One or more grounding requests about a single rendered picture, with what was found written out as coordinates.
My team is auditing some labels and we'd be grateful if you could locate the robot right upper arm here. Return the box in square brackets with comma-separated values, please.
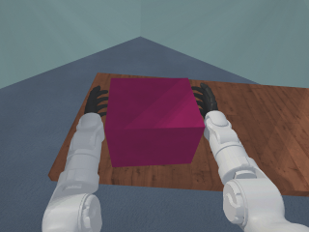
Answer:
[223, 178, 309, 232]

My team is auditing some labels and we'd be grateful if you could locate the robot left upper arm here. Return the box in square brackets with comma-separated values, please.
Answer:
[42, 193, 102, 232]

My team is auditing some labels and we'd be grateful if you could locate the left robot forearm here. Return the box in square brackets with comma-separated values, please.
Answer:
[42, 112, 105, 227]

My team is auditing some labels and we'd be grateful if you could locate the table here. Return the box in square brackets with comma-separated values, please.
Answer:
[47, 72, 309, 197]

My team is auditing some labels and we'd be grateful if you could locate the robot left hand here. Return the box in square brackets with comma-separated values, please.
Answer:
[84, 86, 109, 117]

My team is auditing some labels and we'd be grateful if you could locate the robot right hand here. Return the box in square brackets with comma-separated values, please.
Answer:
[191, 82, 219, 119]

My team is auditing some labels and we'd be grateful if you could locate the right robot forearm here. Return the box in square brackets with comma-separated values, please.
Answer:
[204, 110, 285, 215]

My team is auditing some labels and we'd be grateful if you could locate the carton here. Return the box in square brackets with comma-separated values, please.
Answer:
[104, 77, 206, 167]

